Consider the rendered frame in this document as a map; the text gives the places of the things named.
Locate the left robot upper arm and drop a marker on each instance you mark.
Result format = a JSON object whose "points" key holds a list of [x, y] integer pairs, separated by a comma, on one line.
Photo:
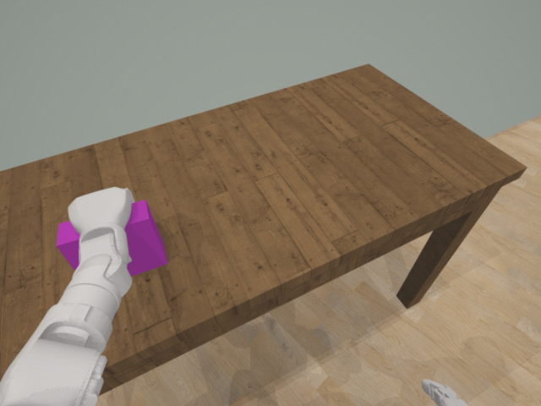
{"points": [[57, 374]]}

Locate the table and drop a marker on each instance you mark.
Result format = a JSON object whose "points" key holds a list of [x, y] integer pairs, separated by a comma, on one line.
{"points": [[257, 203]]}

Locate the robot left hand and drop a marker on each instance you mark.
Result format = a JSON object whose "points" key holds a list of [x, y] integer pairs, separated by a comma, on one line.
{"points": [[111, 205]]}

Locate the robot right hand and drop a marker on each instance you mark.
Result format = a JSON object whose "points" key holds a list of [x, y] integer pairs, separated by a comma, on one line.
{"points": [[442, 395]]}

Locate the sponge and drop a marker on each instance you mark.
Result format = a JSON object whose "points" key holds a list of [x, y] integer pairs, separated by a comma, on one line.
{"points": [[145, 246]]}

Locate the robot left forearm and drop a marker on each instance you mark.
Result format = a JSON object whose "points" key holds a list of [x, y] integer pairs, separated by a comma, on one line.
{"points": [[83, 316]]}

